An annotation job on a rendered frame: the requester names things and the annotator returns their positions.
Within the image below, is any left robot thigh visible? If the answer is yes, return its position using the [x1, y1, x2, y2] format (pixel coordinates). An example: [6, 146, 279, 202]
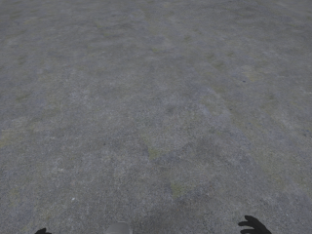
[104, 222, 133, 234]

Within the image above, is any right robot hand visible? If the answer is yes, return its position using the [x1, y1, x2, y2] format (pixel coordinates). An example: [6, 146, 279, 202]
[238, 215, 272, 234]

